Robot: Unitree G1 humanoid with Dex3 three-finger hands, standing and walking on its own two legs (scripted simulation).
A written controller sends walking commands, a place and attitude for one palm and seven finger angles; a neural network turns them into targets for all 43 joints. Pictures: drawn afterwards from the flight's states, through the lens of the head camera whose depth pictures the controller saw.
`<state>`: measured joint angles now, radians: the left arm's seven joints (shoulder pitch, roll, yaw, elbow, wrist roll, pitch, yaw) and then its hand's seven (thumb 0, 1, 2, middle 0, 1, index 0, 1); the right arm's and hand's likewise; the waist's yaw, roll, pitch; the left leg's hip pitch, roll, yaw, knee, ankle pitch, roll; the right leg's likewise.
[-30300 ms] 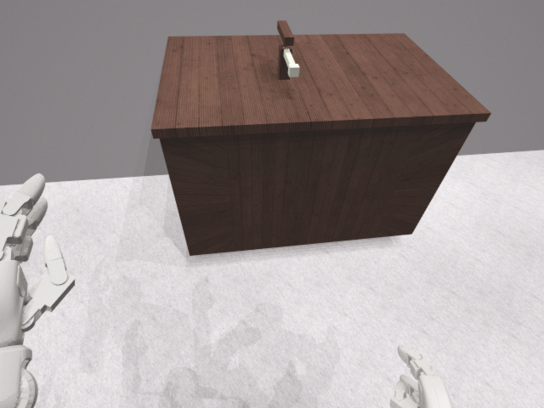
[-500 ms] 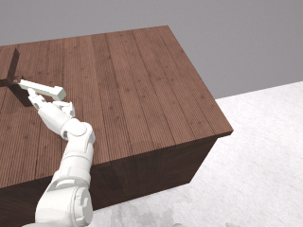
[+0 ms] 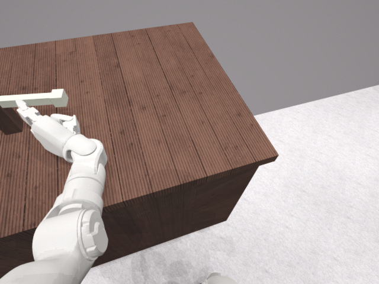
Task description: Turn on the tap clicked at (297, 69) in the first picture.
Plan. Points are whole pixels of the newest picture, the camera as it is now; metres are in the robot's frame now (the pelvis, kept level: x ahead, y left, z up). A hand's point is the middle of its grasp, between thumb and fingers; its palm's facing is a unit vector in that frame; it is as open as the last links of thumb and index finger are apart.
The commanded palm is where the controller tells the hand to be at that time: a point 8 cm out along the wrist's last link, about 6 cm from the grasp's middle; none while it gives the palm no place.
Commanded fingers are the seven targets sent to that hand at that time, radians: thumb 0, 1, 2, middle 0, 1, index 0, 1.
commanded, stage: lift the hand up off the lever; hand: left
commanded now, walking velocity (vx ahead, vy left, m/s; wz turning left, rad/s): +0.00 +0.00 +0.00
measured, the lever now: (59, 98) +0.51 +0.27 +0.09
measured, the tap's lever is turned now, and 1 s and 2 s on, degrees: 79 86 86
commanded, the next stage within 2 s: none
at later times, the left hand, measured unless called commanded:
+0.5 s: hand (63, 111) +0.47 +0.25 +0.09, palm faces +0.82 -0.57 -0.09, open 7.8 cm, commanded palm +0.41 +0.25 +0.09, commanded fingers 0.00 0.90 0.90 -0.15 -0.15 -0.15 -0.15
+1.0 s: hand (62, 113) +0.44 +0.24 +0.11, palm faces +0.81 -0.58 -0.08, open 7.8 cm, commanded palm +0.39 +0.25 +0.11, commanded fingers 0.00 0.90 0.90 -0.15 -0.15 -0.15 -0.15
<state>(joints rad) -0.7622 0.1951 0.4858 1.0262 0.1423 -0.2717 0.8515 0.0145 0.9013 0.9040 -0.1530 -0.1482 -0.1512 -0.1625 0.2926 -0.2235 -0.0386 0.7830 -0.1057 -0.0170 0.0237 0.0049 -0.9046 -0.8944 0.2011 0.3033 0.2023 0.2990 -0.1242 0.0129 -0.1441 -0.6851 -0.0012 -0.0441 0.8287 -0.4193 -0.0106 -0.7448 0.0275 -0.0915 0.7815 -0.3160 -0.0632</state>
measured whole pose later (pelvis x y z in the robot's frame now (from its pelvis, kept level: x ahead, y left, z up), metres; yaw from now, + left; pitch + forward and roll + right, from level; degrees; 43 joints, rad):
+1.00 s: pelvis +0.02 +0.01 +0.02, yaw +0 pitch +11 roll -1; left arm -0.63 0.08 0.37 0.77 0.08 -0.11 0.82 0.01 0.90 0.90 -0.15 -0.15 -0.16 -0.15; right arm 0.25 -0.20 -0.04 0.77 -0.09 0.00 0.04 0.01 -0.90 -0.89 0.20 0.30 0.20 0.30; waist -0.05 0.03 -0.13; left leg -0.49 -0.02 -0.04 0.70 -0.39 0.01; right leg -0.55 0.02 -0.08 0.66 -0.30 -0.04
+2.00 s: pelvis +0.02 +0.01 +0.03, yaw +0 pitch +6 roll +0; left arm -0.59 0.08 0.34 0.62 0.02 0.04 0.77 0.01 0.90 0.90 -0.15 -0.15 -0.16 -0.15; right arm 0.21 -0.22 -0.03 0.78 -0.05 -0.02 -0.01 0.01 -0.90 -0.89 0.20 0.30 0.20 0.30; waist -0.02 0.04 -0.10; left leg -0.35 -0.02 -0.03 0.57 -0.34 0.01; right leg -0.41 0.02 -0.07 0.55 -0.25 -0.04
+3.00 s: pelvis +0.00 +0.01 +0.04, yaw -1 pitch -5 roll +0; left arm -0.04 0.31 0.17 0.10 -0.09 -0.07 0.14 0.02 0.90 0.90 -0.17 -0.20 -0.18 -0.20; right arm 0.21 -0.26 0.00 0.70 0.03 -0.07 -0.06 0.01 -0.90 -0.89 0.20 0.30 0.20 0.30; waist 0.05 0.06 0.05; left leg -0.06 -0.01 -0.02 0.40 -0.26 0.01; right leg -0.13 0.03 -0.06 0.38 -0.17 -0.04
